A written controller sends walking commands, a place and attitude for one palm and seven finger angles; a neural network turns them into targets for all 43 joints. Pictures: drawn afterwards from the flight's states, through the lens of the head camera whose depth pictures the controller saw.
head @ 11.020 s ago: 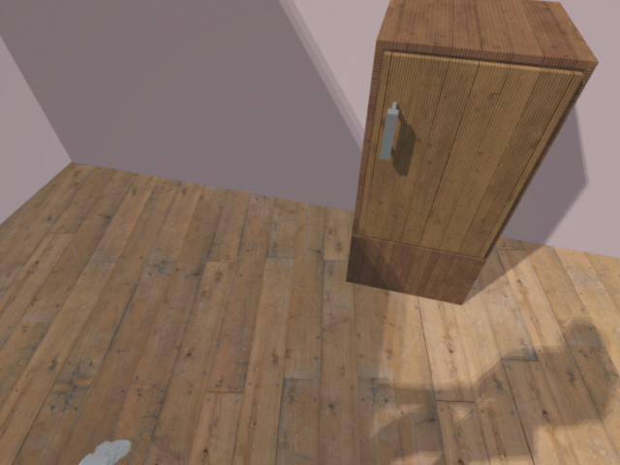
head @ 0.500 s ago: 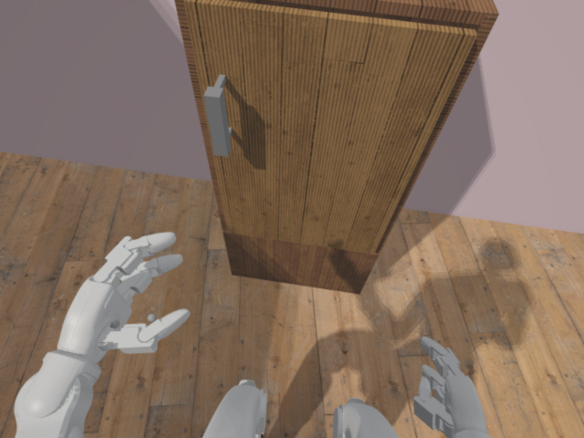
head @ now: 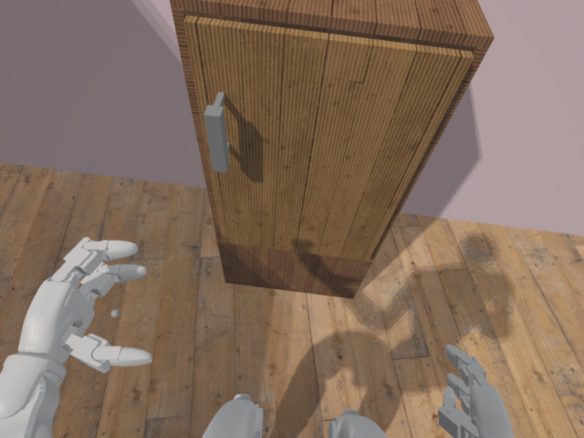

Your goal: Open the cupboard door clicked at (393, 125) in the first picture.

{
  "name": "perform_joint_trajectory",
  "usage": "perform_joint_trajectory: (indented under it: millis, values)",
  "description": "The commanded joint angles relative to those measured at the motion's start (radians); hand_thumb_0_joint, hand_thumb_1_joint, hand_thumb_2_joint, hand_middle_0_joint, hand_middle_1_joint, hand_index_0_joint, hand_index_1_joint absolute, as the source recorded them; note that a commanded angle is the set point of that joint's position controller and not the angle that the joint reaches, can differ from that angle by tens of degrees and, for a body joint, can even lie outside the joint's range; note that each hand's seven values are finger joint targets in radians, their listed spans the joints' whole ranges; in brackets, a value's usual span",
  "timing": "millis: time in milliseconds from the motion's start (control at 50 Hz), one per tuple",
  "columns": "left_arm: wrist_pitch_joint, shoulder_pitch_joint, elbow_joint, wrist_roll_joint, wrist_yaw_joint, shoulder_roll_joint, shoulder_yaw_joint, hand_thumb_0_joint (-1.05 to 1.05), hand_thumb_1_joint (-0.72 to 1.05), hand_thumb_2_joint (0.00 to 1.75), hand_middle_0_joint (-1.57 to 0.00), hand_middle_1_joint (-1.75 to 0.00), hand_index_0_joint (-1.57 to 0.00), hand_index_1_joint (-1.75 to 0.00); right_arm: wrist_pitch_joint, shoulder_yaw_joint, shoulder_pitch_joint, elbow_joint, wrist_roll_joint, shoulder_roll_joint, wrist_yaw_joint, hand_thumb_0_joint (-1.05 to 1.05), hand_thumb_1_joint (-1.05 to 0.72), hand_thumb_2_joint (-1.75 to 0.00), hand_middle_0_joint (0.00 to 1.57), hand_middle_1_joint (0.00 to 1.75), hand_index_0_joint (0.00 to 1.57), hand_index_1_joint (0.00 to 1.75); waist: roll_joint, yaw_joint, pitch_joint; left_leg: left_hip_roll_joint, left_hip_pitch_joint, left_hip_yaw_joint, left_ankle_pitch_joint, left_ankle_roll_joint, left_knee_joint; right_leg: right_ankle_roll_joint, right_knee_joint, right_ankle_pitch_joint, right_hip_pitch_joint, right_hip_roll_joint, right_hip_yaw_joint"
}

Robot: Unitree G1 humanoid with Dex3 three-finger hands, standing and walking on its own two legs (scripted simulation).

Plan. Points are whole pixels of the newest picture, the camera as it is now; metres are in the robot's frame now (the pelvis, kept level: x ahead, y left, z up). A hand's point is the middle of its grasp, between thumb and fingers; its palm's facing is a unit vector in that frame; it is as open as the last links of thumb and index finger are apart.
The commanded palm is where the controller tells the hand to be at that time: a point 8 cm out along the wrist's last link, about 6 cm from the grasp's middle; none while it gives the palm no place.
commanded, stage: raise the hand with hooked fingers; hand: left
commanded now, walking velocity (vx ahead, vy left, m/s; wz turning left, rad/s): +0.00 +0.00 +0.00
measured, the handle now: (220, 132) +0.58 +0.16 +0.04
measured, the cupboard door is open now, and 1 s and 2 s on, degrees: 0 0 0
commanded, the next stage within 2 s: move the hooked fingers beside the handle in 0.92 s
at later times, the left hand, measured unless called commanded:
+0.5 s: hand (95, 268) +0.30 +0.26 +0.07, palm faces -0.03 -1.00 -0.05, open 13.9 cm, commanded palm +0.27 +0.31 +0.07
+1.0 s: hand (107, 276) +0.29 +0.25 +0.06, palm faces -0.04 -1.00 -0.04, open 13.9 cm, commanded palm +0.27 +0.30 +0.07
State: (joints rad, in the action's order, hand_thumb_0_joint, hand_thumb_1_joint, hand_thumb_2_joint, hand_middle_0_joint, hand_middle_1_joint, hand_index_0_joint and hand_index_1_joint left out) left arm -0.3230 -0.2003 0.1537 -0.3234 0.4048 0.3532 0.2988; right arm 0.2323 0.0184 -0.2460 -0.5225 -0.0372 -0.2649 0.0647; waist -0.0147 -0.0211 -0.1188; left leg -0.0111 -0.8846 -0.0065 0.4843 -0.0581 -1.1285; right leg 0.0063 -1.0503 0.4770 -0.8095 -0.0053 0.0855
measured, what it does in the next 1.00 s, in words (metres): stands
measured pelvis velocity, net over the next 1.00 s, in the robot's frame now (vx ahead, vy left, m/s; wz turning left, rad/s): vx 0.01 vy -0.02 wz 0.00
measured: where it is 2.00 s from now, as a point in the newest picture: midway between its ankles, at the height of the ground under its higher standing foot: outside the picture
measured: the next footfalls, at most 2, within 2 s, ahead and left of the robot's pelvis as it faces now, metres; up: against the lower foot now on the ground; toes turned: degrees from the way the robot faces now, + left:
none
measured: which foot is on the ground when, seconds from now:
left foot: down 0.00-1.00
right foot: down 0.00-1.00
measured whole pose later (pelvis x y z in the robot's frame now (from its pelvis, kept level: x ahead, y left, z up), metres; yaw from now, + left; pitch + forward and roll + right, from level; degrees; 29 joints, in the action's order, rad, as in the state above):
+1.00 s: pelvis +0.01 -0.02 +0.01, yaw +0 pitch +14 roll -3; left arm -0.34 0.00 0.44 -0.38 0.57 0.43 0.43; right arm 0.19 0.04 -0.28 -0.53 -0.04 -0.28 0.06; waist -0.03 -0.02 -0.11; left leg -0.03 -0.85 0.00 0.48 -0.03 -1.08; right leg -0.02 -1.02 0.48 -0.79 0.02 0.09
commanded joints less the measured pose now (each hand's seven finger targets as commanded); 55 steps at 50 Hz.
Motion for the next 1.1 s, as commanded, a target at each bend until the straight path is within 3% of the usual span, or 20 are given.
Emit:
perform_joint_trajectory:
  millis: [0,40,100,160,180,260,300,360,400,460,520,560,620,660,720,820,840,920,1000,1080]
  values:
    - [-0.066,0.12,-0.159,-0.033,-0.006,0.175,0.119,0.0,-0.5,0.3,-0.3,-1.2,-0.3,-1.2,0.04,-0.053,-0.007,0.124,0.003,-0.155,-0.005,0.0,-0.9,-0.9,0.2,0.3,0.2,0.3,-0.118,0.006,-0.218,-0.014,0.286,0.117,-0.274,0.073,0.244,-0.043,0.114,-0.139,0.031,0.048,0.014]
    - [-0.049,0.137,-0.084,-0.027,0.02,0.168,0.105,0.0,-0.5,0.3,-0.3,-1.2,-0.3,-1.2,0.033,-0.053,-0.013,0.124,0.001,-0.162,-0.005,0.0,-0.9,-0.9,0.2,0.3,0.2,0.3,-0.087,-0.009,-0.186,-0.01,0.25,0.104,-0.232,0.063,0.238,-0.039,0.131,-0.131,0.027,0.049,0.008]
    - [-0.034,0.217,-0.056,-0.029,0.074,0.196,0.105,0.0,-0.5,0.3,-0.3,-1.2,-0.3,-1.2,0.03,-0.052,-0.017,0.124,-0.003,-0.171,-0.002,0.0,-0.9,-0.9,0.2,0.3,0.2,0.3,-0.082,-0.017,-0.214,-0.008,0.263,0.102,-0.247,0.059,0.231,-0.04,0.139,-0.146,0.039,0.05,0.001]
    - [-0.034,0.282,-0.053,-0.044,0.107,0.256,0.15,0.0,-0.5,0.3,-0.3,-1.2,-0.3,-1.2,0.031,-0.05,-0.015,0.123,-0.003,-0.177,0.007,0.0,-0.9,-0.9,0.2,0.3,0.2,0.3,-0.097,-0.01,-0.242,-0.005,0.281,0.099,-0.267,0.054,0.222,-0.047,0.14,-0.16,0.057,0.053,-0.008]
    - [-0.041,0.306,-0.079,-0.049,0.112,0.282,0.173,0.0,-0.5,0.3,-0.3,-1.2,-0.3,-1.2,0.031,-0.049,-0.016,0.124,-0.002,-0.175,0.006,0.0,-0.9,-0.9,0.2,0.3,0.2,0.3,-0.109,-0.003,-0.279,-0.005,0.305,0.1,-0.296,0.056,0.225,-0.047,0.141,-0.175,0.072,0.052,-0.01]
    - [-0.073,0.319,-0.055,-0.069,0.112,0.339,0.239,0.0,-0.5,0.3,-0.3,-1.2,-0.3,-1.2,0.033,-0.044,-0.019,0.111,0.004,-0.171,0.009,0.0,-0.9,-0.9,0.2,0.3,0.2,0.3,-0.117,0.015,-0.298,-0.005,0.312,0.096,-0.356,0.058,0.215,-0.052,0.133,-0.211,0.1,0.055,-0.013]
    - [-0.076,0.321,-0.024,-0.068,0.117,0.329,0.234,0.0,-0.5,0.3,-0.3,-1.2,-0.3,-1.2,0.029,-0.042,-0.02,0.105,0.001,-0.167,0.005,0.0,-0.9,-0.9,0.2,0.3,0.2,0.3,-0.136,0.01,-0.282,-0.006,0.315,0.09,-0.353,0.057,0.223,-0.048,0.141,-0.208,0.095,0.051,-0.015]
    - [-0.048,0.336,0.071,-0.073,0.142,0.327,0.23,0.0,-0.5,0.3,-0.3,-1.2,-0.3,-1.2,0.021,-0.043,-0.028,0.103,-0.002,-0.175,0.007,0.0,-0.9,-0.9,0.2,0.3,0.2,0.3,-0.099,0.003,-0.241,-0.003,0.269,0.08,-0.315,0.046,0.224,-0.048,0.157,-0.203,0.104,0.052,-0.02]
    - [-0.027,0.354,0.109,-0.076,0.163,0.334,0.231,0.0,-0.5,0.3,-0.3,-1.2,-0.3,-1.2,0.015,-0.045,-0.032,0.1,-0.008,-0.18,0.008,0.0,-0.9,-0.9,0.2,0.3,0.2,0.3,-0.085,-0.004,-0.248,0.0,0.261,0.07,-0.295,0.04,0.228,-0.042,0.171,-0.204,0.117,0.047,-0.026]
    - [-0.013,0.33,0.131,-0.088,0.194,0.297,0.196,0.0,-0.5,0.3,-0.3,-1.2,-0.3,-1.2,0.018,-0.047,-0.036,0.115,-0.01,-0.18,0.005,0.0,-0.9,-0.9,0.2,0.3,0.2,0.3,-0.061,-0.001,-0.253,0.004,0.246,0.061,-0.303,0.032,0.22,-0.044,0.178,-0.224,0.141,0.047,-0.038]
    - [-0.033,0.335,0.095,-0.089,0.192,0.326,0.22,0.0,-0.5,0.3,-0.3,-1.2,-0.3,-1.2,0.02,-0.054,-0.043,0.118,-0.008,-0.179,-0.003,0.0,-0.9,-0.9,0.2,0.3,0.2,0.3,-0.051,0.003,-0.286,0.004,0.255,0.056,-0.319,0.028,0.215,-0.037,0.178,-0.242,0.152,0.044,-0.046]
    - [-0.06,0.354,0.077,-0.087,0.174,0.36,0.247,0.0,-0.5,0.3,-0.3,-1.2,-0.3,-1.2,0.021,-0.053,-0.047,0.115,-0.001,-0.181,-0.006,0.0,-0.9,-0.9,0.2,0.3,0.2,0.3,-0.06,0.006,-0.273,0.003,0.24,0.058,-0.322,0.031,0.207,-0.044,0.165,-0.238,0.151,0.048,-0.049]
    - [-0.088,0.352,0.087,-0.09,0.153,0.349,0.26,0.0,-0.5,0.3,-0.3,-1.2,-0.3,-1.2,0.017,-0.052,-0.042,0.114,-0.002,-0.171,-0.008,0.0,-0.9,-0.9,0.2,0.3,0.2,0.3,-0.054,0.006,-0.256,0.005,0.216,0.048,-0.272,0.029,0.211,-0.038,0.175,-0.194,0.152,0.044,-0.059]
    - [-0.095,0.375,0.085,-0.088,0.148,0.365,0.268,0.0,-0.5,0.3,-0.3,-1.2,-0.3,-1.2,0.015,-0.049,-0.035,0.115,0.0,-0.173,-0.007,0.0,-0.9,-0.9,0.2,0.3,0.2,0.3,-0.087,0.007,-0.244,0.005,0.202,0.046,-0.245,0.029,0.208,-0.043,0.175,-0.158,0.146,0.044,-0.066]
    - [-0.084,0.347,0.095,-0.078,0.155,0.338,0.238,0.0,-0.5,0.3,-0.3,-1.2,-0.3,-1.2,0.011,-0.048,-0.033,0.121,-0.007,-0.168,-0.005,0.0,-0.9,-0.9,0.2,0.3,0.2,0.3,-0.105,0.004,-0.249,0.005,0.217,0.042,-0.238,0.027,0.219,-0.038,0.186,-0.159,0.151,0.038,-0.069]
    - [-0.068,0.35,0.084,-0.081,0.171,0.336,0.225,0.0,-0.5,0.3,-0.3,-1.2,-0.3,-1.2,0.012,-0.047,-0.035,0.123,-0.01,-0.17,0.0,0.0,-0.9,-0.9,0.2,0.3,0.2,0.3,-0.082,-0.006,-0.249,0.003,0.215,0.045,-0.235,0.024,0.215,-0.033,0.194,-0.165,0.151,0.039,-0.075]
    - [-0.072,0.364,0.064,-0.082,0.168,0.343,0.231,0.0,-0.5,0.3,-0.3,-1.2,-0.3,-1.2,0.014,-0.047,-0.031,0.123,-0.01,-0.169,0.001,0.0,-0.9,-0.9,0.2,0.3,0.2,0.3,-0.104,-0.003,-0.255,0.003,0.223,0.047,-0.229,0.025,0.218,-0.034,0.192,-0.154,0.146,0.038,-0.072]
    - [-0.076,0.363,0.098,-0.092,0.162,0.333,0.24,0.0,-0.5,0.3,-0.3,-1.2,-0.3,-1.2,0.015,-0.045,-0.032,0.119,-0.008,-0.17,0.005,0.0,-0.9,-0.9,0.2,0.3,0.2,0.3,-0.055,-0.007,-0.236,0.003,0.205,0.05,-0.224,0.024,0.211,-0.034,0.191,-0.152,0.144,0.041,-0.071]
    - [-0.074,0.372,0.105,-0.091,0.176,0.325,0.228,0.0,-0.5,0.3,-0.3,-1.2,-0.3,-1.2,0.017,-0.044,-0.033,0.117,-0.008,-0.17,0.003,0.0,-0.9,-0.9,0.2,0.3,0.2,0.3,-0.082,-0.003,-0.262,0.004,0.22,0.049,-0.254,0.028,0.204,-0.036,0.172,-0.19,0.14,0.041,-0.065]
    - [-0.07,0.502,0.108,-0.072,0.178,0.314,0.183,0.0,-0.5,0.3,-0.3,-1.2,-0.3,-1.2,0.02,-0.043,-0.039,0.101,-0.007,-0.177,0.009,0.0,-0.9,-0.9,0.2,0.3,0.2,0.3,-0.093,-0.026,-0.26,-0.003,0.243,0.066,-0.25,0.03,0.199,-0.04,0.155,-0.177,0.081,0.045,-0.05]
